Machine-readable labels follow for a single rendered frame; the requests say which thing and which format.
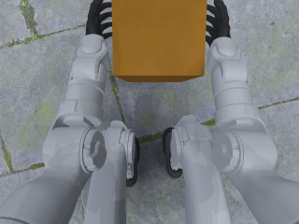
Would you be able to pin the left robot forearm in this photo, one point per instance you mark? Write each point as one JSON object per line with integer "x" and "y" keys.
{"x": 82, "y": 106}

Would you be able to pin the left robot thigh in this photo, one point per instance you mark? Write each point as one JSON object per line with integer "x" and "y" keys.
{"x": 106, "y": 202}

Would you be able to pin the robot left upper arm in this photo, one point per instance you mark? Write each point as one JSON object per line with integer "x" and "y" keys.
{"x": 70, "y": 155}

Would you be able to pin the right robot hand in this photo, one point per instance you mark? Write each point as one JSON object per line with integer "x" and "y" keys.
{"x": 220, "y": 22}

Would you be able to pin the left robot hand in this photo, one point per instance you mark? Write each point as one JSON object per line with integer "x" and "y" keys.
{"x": 93, "y": 24}

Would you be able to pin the robot left shin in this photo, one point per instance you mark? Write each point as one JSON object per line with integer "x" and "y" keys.
{"x": 118, "y": 123}

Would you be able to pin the right robot forearm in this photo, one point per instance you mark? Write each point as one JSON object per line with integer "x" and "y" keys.
{"x": 235, "y": 109}

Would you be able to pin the carton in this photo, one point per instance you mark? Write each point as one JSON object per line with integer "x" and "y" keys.
{"x": 158, "y": 40}

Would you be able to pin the robot right upper arm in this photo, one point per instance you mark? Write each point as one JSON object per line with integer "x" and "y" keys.
{"x": 248, "y": 158}

